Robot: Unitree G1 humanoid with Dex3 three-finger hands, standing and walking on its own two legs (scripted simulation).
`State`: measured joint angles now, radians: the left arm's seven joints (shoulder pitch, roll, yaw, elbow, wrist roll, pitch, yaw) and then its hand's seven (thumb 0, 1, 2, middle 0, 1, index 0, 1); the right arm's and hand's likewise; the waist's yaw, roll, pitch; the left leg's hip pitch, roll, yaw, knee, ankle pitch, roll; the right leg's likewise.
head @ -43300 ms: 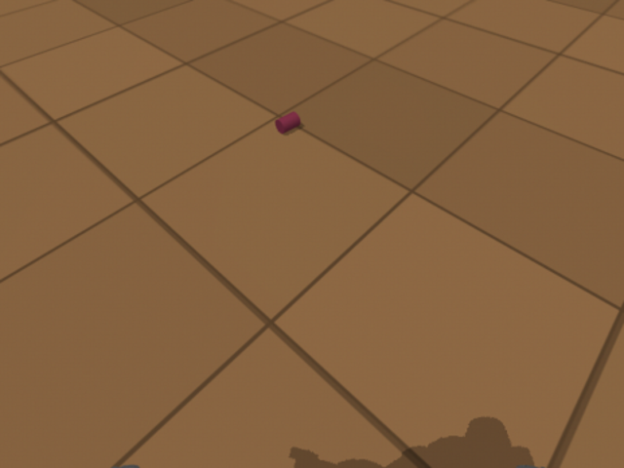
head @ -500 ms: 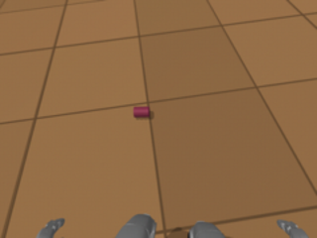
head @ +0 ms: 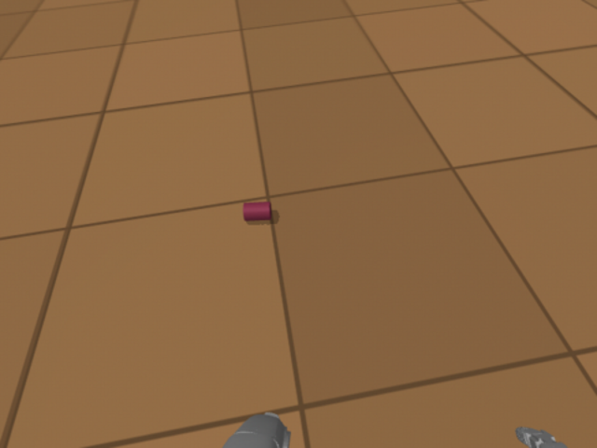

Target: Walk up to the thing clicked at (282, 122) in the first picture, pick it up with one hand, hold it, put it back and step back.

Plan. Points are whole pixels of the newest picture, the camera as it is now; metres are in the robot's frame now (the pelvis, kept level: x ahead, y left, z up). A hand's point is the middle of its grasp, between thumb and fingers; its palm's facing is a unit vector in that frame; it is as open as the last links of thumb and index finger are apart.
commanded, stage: step back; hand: left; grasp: from above
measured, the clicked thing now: (257, 211) +1.07 +0.29 -0.72
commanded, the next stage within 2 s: stand in 0.88 s
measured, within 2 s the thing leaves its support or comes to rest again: neither
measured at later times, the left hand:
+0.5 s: hand out of the picture +0.08 +0.28 -0.14, palm faces +0.06 -0.91 -0.40, open 7.4 cm
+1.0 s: hand out of the picture +0.11 +0.28 -0.14, palm faces +0.08 -0.94 -0.34, open 7.4 cm
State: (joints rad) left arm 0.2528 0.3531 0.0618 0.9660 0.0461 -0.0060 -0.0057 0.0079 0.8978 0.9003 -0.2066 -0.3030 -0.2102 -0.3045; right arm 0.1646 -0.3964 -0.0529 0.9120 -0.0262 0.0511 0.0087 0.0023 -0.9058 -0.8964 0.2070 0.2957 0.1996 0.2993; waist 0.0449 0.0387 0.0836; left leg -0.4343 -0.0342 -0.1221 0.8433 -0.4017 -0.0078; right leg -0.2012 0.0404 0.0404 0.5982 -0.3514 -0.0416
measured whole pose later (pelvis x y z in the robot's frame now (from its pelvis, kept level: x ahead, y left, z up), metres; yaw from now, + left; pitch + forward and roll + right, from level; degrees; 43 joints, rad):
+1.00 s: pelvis +0.04 +0.02 +0.01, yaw +4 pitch -2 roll +0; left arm 0.08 0.36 0.01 1.10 0.00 -0.02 0.00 0.01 0.90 0.90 -0.20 -0.30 -0.21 -0.30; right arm 0.06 -0.33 0.00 1.08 -0.01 -0.02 0.01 0.00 -0.91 -0.90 0.21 0.30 0.20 0.30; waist 0.02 -0.01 0.08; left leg -0.16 0.01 -0.01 0.44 -0.23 -0.01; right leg -0.14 -0.02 -0.03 0.42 -0.24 0.02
